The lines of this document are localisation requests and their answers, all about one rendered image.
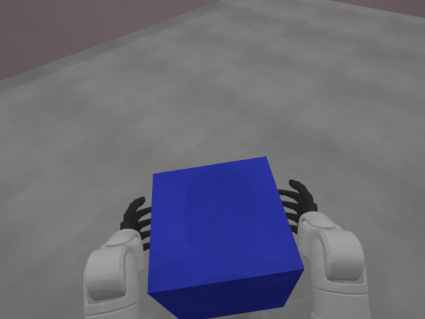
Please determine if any robot left hand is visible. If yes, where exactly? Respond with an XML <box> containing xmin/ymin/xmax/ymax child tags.
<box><xmin>120</xmin><ymin>197</ymin><xmax>151</xmax><ymax>251</ymax></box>

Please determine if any robot right hand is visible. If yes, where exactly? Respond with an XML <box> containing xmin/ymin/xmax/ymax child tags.
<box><xmin>278</xmin><ymin>179</ymin><xmax>318</xmax><ymax>234</ymax></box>

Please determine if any right robot forearm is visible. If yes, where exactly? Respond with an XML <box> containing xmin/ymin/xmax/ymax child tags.
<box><xmin>297</xmin><ymin>211</ymin><xmax>371</xmax><ymax>319</ymax></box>

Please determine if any left robot forearm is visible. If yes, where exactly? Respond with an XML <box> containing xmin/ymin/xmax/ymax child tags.
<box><xmin>83</xmin><ymin>229</ymin><xmax>145</xmax><ymax>319</ymax></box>

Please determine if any carton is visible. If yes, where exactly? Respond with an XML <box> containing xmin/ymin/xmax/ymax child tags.
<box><xmin>147</xmin><ymin>156</ymin><xmax>304</xmax><ymax>319</ymax></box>

